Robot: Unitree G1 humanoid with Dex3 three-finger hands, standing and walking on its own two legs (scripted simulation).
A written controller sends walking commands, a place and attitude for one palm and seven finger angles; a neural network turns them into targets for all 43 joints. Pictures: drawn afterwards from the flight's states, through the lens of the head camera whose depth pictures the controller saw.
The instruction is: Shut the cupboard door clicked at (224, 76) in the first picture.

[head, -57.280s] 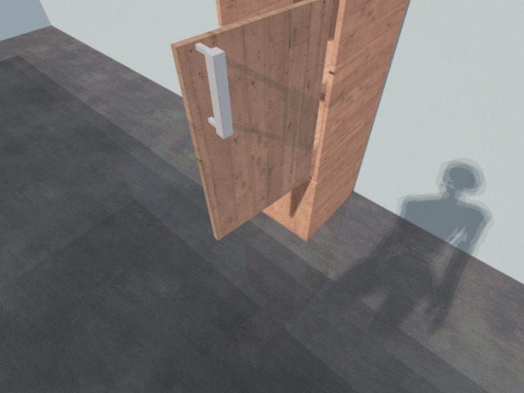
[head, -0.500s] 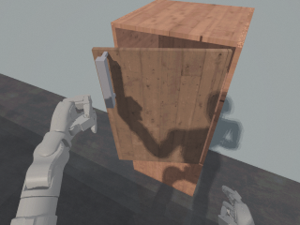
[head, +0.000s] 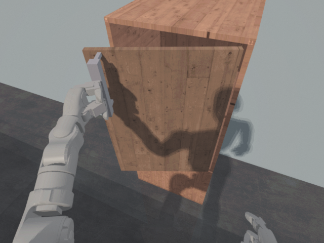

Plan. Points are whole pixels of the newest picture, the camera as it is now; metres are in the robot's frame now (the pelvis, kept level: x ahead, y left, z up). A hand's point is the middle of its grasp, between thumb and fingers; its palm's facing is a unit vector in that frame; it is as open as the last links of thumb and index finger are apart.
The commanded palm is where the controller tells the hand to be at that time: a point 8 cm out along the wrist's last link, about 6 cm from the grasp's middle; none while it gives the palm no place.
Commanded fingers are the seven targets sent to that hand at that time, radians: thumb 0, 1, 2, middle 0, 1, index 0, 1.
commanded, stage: bring the fist close to the handle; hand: left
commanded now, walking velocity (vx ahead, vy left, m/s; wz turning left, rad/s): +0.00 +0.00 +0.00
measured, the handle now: (103, 86) +0.47 +0.19 +0.16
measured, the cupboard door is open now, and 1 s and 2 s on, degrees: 22 15 2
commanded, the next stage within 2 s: push the door shut along its arc in 0.38 s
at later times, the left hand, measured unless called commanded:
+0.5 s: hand (103, 104) +0.39 +0.16 +0.17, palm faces +0.04 -1.00 +0.00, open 3.1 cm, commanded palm +0.36 +0.21 +0.17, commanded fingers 0.00 0.90 0.90 -1.30 -1.50 -1.30 -1.50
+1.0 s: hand (107, 92) +0.44 +0.16 +0.17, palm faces -0.07 -1.00 -0.02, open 3.2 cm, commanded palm +0.43 +0.21 +0.17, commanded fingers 0.00 0.90 0.90 -1.30 -1.50 -1.30 -1.50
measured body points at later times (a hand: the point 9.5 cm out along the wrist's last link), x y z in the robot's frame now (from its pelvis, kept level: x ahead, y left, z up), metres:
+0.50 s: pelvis +0.00 +0.00 +0.00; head -0.01 -0.02 +0.45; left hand +0.38 +0.22 +0.17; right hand +0.15 -0.24 -0.10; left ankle +0.05 +0.14 -0.73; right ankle -0.04 -0.11 -0.73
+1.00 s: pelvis -0.01 +0.01 -0.01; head +0.01 +0.00 +0.44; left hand +0.43 +0.22 +0.17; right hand +0.08 -0.26 -0.12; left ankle +0.05 +0.14 -0.73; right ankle -0.04 -0.11 -0.73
